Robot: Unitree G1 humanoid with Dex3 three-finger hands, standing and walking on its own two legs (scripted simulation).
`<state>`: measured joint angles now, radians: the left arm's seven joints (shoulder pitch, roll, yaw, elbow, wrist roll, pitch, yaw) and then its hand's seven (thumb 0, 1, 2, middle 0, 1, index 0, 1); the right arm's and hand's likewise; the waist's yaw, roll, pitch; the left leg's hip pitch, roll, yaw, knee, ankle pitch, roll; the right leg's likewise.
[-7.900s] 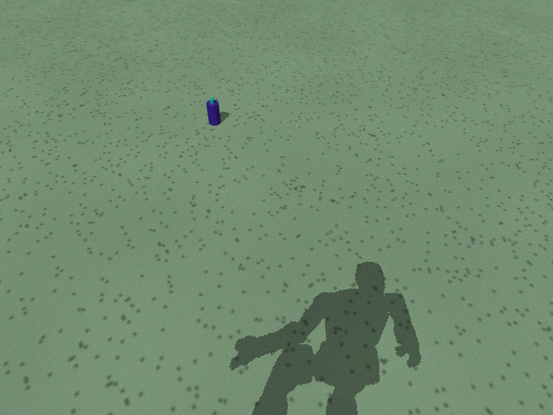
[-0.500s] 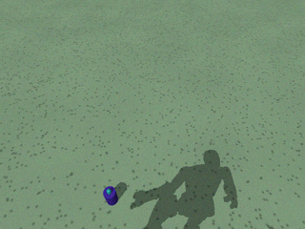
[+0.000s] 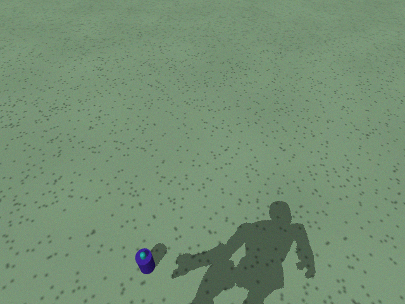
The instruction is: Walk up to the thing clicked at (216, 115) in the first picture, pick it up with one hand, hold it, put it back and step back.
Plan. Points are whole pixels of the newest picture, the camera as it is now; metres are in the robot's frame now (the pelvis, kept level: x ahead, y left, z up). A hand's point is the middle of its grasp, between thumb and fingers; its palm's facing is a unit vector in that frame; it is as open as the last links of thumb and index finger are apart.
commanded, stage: stand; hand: left
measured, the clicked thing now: (145, 260) +0.43 +0.24 -0.70
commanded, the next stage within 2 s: go down in 0.76 s
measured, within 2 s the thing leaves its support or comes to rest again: neither
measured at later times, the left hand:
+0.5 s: hand out of the picture +0.08 +0.25 -0.16, palm faces -0.02 -0.94 -0.35, open 7.4 cm
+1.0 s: hand out of the picture +0.12 +0.25 -0.16, palm faces +0.07 -0.94 -0.33, open 8.5 cm
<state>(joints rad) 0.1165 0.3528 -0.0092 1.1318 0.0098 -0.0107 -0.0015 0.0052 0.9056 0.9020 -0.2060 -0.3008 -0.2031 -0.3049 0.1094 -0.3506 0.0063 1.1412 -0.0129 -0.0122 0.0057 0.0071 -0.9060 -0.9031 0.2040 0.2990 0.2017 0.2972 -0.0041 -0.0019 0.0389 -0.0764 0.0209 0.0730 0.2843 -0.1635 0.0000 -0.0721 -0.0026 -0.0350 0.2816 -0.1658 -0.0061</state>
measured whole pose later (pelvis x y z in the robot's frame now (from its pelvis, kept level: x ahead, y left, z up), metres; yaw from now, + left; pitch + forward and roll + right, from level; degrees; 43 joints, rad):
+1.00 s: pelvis -0.01 +0.00 -0.01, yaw +1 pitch +1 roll +0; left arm 0.00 0.33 0.07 1.08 0.00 -0.02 0.01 0.01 0.76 0.76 -0.16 -0.19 -0.16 -0.19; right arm 0.18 -0.32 0.01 0.90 0.04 -0.04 -0.03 0.01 -0.95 -0.92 0.20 0.30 0.20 0.30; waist -0.01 0.00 0.06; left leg -0.24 0.02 0.05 0.42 -0.20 0.00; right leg -0.23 -0.01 -0.06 0.42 -0.21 -0.01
